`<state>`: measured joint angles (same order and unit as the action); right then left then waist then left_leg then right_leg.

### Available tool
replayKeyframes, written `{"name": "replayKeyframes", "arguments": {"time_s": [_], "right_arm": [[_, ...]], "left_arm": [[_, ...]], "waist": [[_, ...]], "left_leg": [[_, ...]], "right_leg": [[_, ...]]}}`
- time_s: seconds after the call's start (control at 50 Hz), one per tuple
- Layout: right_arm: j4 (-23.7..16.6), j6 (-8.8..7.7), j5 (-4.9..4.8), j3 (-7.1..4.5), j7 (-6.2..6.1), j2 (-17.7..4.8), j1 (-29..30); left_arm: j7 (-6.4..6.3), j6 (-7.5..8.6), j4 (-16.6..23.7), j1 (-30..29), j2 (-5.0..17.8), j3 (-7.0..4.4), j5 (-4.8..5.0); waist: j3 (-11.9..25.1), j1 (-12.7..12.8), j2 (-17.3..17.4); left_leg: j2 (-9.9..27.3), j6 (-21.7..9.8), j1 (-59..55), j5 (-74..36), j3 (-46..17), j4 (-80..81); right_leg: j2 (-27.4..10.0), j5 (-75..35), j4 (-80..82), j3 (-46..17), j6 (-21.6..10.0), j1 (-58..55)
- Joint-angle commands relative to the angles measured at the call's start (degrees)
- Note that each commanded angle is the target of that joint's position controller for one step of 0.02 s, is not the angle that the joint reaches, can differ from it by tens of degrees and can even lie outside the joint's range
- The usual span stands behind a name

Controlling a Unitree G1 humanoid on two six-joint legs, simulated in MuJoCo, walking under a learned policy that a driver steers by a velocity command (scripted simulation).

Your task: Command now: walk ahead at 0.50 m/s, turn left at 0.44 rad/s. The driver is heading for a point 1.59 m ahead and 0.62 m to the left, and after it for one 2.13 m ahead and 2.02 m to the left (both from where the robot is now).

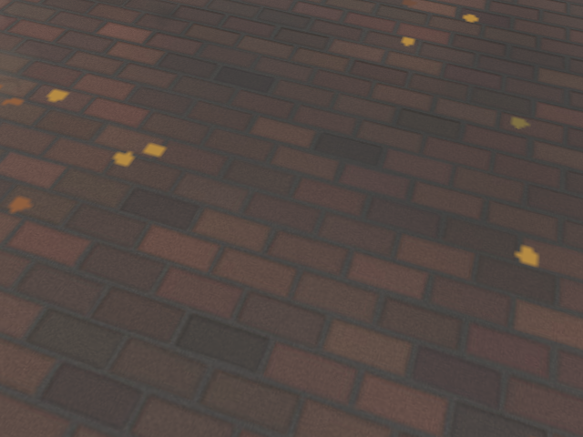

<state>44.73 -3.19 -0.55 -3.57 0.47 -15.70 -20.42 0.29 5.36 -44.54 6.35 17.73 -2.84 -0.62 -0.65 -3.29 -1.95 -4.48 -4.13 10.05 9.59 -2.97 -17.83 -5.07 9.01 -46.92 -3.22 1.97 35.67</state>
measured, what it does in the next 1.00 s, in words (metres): walks ahead, turning left: right foot, then left foot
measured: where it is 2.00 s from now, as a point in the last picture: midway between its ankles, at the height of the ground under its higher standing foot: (109, 261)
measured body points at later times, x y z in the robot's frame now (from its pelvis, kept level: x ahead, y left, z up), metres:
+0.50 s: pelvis +0.25 -0.03 +0.00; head +0.28 -0.03 +0.45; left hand +0.22 +0.25 -0.12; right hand +0.49 -0.25 -0.10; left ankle +0.32 +0.15 -0.68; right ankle +0.24 -0.15 -0.75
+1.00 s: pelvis +0.48 +0.13 +0.00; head +0.50 +0.17 +0.45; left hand +0.51 +0.46 -0.09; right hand +0.70 -0.07 -0.10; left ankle +0.43 +0.18 -0.75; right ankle +0.71 +0.04 -0.68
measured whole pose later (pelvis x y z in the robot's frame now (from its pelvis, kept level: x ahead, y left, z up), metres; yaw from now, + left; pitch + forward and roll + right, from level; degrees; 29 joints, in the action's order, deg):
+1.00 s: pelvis +0.48 +0.13 +0.00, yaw +34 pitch +1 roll -1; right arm 39.6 -2.6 -0.5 -3.5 0.0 -16.0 -19.5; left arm 0.4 5.2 -41.5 4.3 18.1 -3.2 -0.8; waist -2.5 -3.0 -2.1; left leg -6.1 -5.6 9.7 10.7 -5.3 -19.5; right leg -5.7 5.1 -47.5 -4.5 3.4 38.4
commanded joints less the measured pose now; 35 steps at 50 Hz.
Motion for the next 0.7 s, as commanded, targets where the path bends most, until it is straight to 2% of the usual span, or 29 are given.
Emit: {"name": "replayKeyframes", "arguments": {"time_s": [0.02,0.08,0.14,0.16,0.18,0.2,0.22,0.24,0.26,0.28,0.3,0.32,0.36,0.44,0.52,0.58,0.62,0.66,0.68,0.7], "right_arm": [[-4.34,-0.95,-0.45,-2.76,-1.01,-10.41,3.05],[-3.09,-0.62,-1.04,-2.93,-1.24,-10.80,-0.34],[-2.66,-0.07,-0.94,-2.99,-1.55,-10.69,-1.39],[-2.71,0.23,-0.78,-2.97,-1.61,-10.47,-1.22],[-2.85,0.48,-0.65,-2.56,-1.62,-9.16,-1.15],[-3.49,0.43,-0.33,-1.61,-1.47,-6.57,-0.86],[-4.47,0.11,0.70,-0.38,-1.42,-2.69,-3.74],[-6.40,-0.57,-1.45,-0.03,-1.44,-2.46,-8.51],[-5.13,-0.48,-2.18,-1.43,-1.68,-8.43,-5.49],[-6.03,-0.04,-1.82,-2.01,-1.64,-10.10,-0.17],[-6.13,0.45,-1.23,-2.05,-1.62,-9.24,1.47],[-6.63,0.75,-0.83,-2.15,-1.44,-8.21,2.34],[-6.95,1.48,-1.20,-1.92,-0.90,-5.84,2.36],[-9.35,1.96,-0.72,-1.33,-0.47,-3.97,6.38],[-11.09,1.39,-0.81,-0.66,1.02,-3.07,12.46],[-13.17,1.44,-0.89,-0.43,2.00,-3.02,17.44],[-14.44,1.61,-0.89,-0.66,2.49,-3.79,19.18],[-14.87,1.88,-0.52,-1.55,2.66,-5.59,17.57],[-14.07,2.08,-0.38,-2.51,2.56,-7.26,13.37],[-11.53,2.29,-0.55,-4.17,2.13,-9.86,4.30]], "left_arm": [[0.39,0.54,4.17,-4.02,1.87,0.01,0.12],[0.88,0.89,5.91,-8.40,3.01,-0.13,0.91],[1.13,1.43,6.58,-8.59,5.23,-0.90,1.15],[1.10,1.64,6.23,-6.79,5.74,-1.21,1.17],[0.88,1.78,5.12,-2.82,6.48,-1.80,1.03],[0.44,2.02,4.16,3.57,8.47,-2.65,0.29],[0.05,1.74,3.32,12.06,12.47,-3.68,0.02],[0.41,0.62,1.25,15.56,14.48,-4.42,0.50],[0.51,0.52,2.65,13.01,8.94,-3.15,0.92],[0.34,0.35,3.06,10.11,6.34,-2.38,0.84],[0.44,0.30,3.35,7.10,4.91,-1.80,0.27],[0.38,0.26,2.99,5.06,3.62,-1.51,-0.03],[0.22,0.64,2.32,3.87,3.12,-1.56,-0.14],[-0.07,1.18,0.58,5.38,5.83,-2.71,0.20],[-0.40,0.52,-0.26,6.27,7.54,-3.16,0.53],[-0.52,-0.23,-1.38,8.81,9.11,-3.64,1.25],[-0.50,-0.91,-2.01,9.77,10.22,-4.07,1.92],[-0.72,-1.64,-2.04,9.56,11.95,-4.63,2.48],[-0.90,-2.08,-1.93,9.28,12.72,-4.87,2.73],[-1.14,-2.45,-1.66,8.73,12.07,-4.56,2.82]], "waist": [[-0.53,1.31,5.85],[-0.66,0.03,5.91],[-0.30,0.91,7.11],[0.25,2.01,7.84],[1.86,3.98,7.89],[6.83,7.01,6.29],[15.41,8.66,-3.91],[19.40,6.56,-20.48],[12.68,7.86,-10.56],[6.68,8.16,-5.96],[3.63,6.66,-2.71],[1.63,5.25,-3.59],[0.20,3.92,-5.36],[-0.63,4.18,-2.34],[-1.88,6.14,-1.50],[-3.53,7.64,-1.14],[-4.21,7.45,-1.38],[-2.13,5.30,-2.79],[0.83,2.48,-3.27],[5.50,-2.61,-2.01]], "left_leg": [[12.23,-9.13,5.40,-6.37,-10.60,7.49],[13.08,-8.18,4.33,-3.14,-12.90,5.37],[14.36,-6.73,0.71,-0.86,-17.11,0.71],[14.06,-6.10,0.26,-1.41,-17.96,-1.54],[12.19,-4.93,0.99,-2.36,-17.63,-5.17],[8.82,-3.06,4.49,-2.41,-15.18,-14.58],[3.35,-0.09,15.21,13.00,-8.66,-32.60],[0.61,1.89,32.31,25.98,-4.27,-48.19],[4.45,2.49,36.83,22.04,-6.96,-54.43],[6.18,2.66,37.48,17.05,-5.40,-55.20],[8.06,3.09,34.83,13.13,-4.66,-53.82],[9.61,3.23,33.31,10.59,-4.73,-51.32],[11.19,3.49,29.70,8.22,-3.42,-48.91],[11.93,4.60,31.97,1.32,-2.85,-41.22],[11.14,3.98,28.96,-9.12,0.33,-28.46],[10.35,2.85,27.84,-9.61,2.70,-22.38],[9.55,1.43,27.34,-6.10,3.98,-19.92],[6.45,-0.77,21.94,-0.20,6.93,-18.57],[3.98,-2.20,15.47,1.80,8.70,-17.73],[1.21,-4.22,2.59,-1.20,9.65,-14.40]], "right_leg": [[2.13,-10.88,10.49,0.22,0.88,-5.07],[3.61,-13.32,15.28,-0.80,0.73,-8.31],[3.91,-8.50,18.74,-1.70,-0.62,-11.51],[4.13,-6.28,19.80,-1.04,-1.38,-14.30],[4.12,-5.00,21.74,-0.18,-2.61,-20.14],[0.15,-3.97,21.36,-3.08,-5.02,-30.92],[-11.55,-3.36,19.69,-14.52,-9.13,-47.54],[-20.67,14.30,27.55,-39.70,-16.15,-57.14],[-18.47,23.66,30.57,-38.19,-14.60,-51.69],[-16.32,19.53,30.96,-28.99,-12.48,-45.10],[-13.79,11.82,32.16,-22.32,-11.73,-38.68],[-12.14,6.99,33.32,-17.88,-11.74,-34.52],[-9.86,1.10,36.19,-10.43,-11.38,-29.62],[-10.73,-8.64,38.64,-2.45,-13.08,-30.23],[-9.27,-12.19,38.97,5.97,-11.55,-31.35],[-10.33,-12.25,38.50,9.04,-10.47,-34.46],[-11.55,-15.69,36.64,10.42,-9.58,-37.73],[-11.68,-32.27,30.11,12.71,-8.41,-39.99],[-11.04,-41.39,22.82,14.13,-7.65,-39.90],[-9.11,-44.08,11.11,16.11,-6.02,-35.79]]}}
